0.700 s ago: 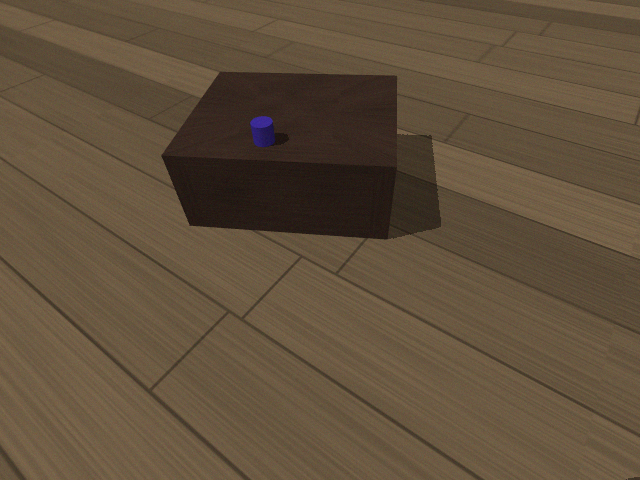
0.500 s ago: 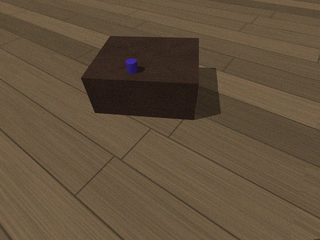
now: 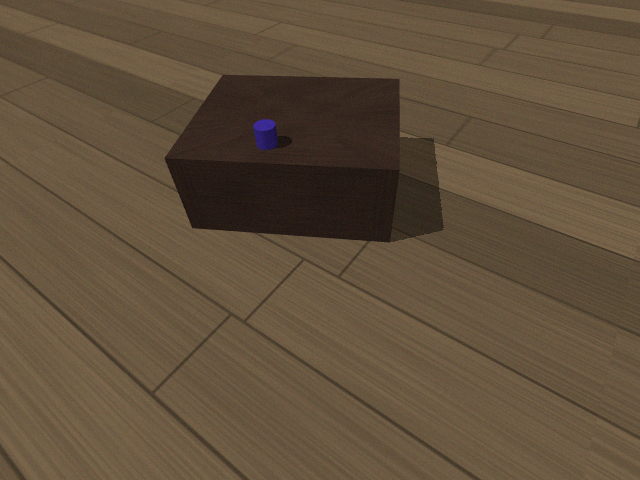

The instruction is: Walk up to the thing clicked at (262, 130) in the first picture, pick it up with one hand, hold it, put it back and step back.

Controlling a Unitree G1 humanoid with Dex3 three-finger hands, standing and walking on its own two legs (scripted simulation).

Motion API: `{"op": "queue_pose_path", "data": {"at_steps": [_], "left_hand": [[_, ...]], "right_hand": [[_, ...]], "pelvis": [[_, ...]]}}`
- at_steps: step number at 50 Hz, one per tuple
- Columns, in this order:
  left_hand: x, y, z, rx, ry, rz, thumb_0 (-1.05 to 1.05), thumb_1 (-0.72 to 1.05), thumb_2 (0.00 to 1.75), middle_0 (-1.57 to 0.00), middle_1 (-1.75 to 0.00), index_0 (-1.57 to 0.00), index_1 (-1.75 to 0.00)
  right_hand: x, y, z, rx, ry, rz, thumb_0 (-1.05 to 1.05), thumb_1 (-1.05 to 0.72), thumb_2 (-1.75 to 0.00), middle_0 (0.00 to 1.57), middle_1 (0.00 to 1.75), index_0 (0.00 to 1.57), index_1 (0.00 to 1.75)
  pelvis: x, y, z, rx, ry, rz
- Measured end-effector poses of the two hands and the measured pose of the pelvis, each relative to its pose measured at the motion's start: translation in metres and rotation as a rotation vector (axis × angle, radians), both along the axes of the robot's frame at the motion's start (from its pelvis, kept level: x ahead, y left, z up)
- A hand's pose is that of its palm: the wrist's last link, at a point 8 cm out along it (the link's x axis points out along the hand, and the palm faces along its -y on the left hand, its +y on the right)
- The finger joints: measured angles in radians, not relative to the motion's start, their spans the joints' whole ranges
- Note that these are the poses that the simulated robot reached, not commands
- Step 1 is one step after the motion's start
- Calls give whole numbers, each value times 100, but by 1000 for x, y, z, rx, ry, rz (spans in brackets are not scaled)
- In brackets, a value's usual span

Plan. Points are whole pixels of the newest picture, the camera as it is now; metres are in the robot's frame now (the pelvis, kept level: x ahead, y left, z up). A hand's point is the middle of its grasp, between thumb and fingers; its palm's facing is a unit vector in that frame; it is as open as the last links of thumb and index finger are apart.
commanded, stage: stand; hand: left
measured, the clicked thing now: (265, 134) +1.42 +0.25 -0.35
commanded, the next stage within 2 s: walk up in 0.42 s
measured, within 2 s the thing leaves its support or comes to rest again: neither
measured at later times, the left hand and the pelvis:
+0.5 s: hand out of the picture +0.08 +0.26 -0.15, palm faces -0.01 -0.94 -0.34, open 7.4 cm; pelvis +0.01 +0.00 +0.00, yaw +0 degrees
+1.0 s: hand (112, 456) +0.22 +0.35 -0.16, palm faces -0.04 -0.94 -0.35, open 7.4 cm; pelvis +0.17 +0.07 -0.01, yaw +0 degrees
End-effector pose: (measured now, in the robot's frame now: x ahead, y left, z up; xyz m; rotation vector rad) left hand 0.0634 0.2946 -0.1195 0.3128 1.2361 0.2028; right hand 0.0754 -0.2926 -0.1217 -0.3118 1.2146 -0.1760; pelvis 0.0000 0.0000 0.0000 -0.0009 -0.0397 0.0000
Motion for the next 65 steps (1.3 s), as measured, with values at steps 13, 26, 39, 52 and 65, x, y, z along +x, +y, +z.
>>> {"op": "queue_pose_path", "data": {"at_steps": [13,26,39,52,65], "left_hand": [[-2,-1,-1,-1,20,4,1,90,90,-20,-30,-21,-29],[9,8,4,0,-33,3,1,90,90,-20,-30,-21,-30],[1,84,-9,47,80,96,1,90,90,-20,-30,-21,-30],[184,95,6,11,-50,-56,1,90,90,-20,-30,-21,-29],[371,53,19,68,-213,-88,0,90,90,-20,-30,-21,-29]], "right_hand": [[-4,-2,-2,-3,28,-2,1,-91,-89,20,30,20,30],[8,-12,0,11,-19,1,1,-91,-89,20,30,20,30],[112,6,15,-69,-81,86,1,-91,-89,20,30,20,30],[151,41,15,-28,-54,-29,1,-90,-89,20,30,20,30],[279,16,-35,31,30,-21,1,-91,-89,20,30,20,30]], "pelvis": [[4,-1,0,1,8,1],[16,-2,-4,1,24,2],[86,42,-19,-13,5,41],[192,65,-8,23,-13,2],[332,33,-29,14,-10,-6]]}}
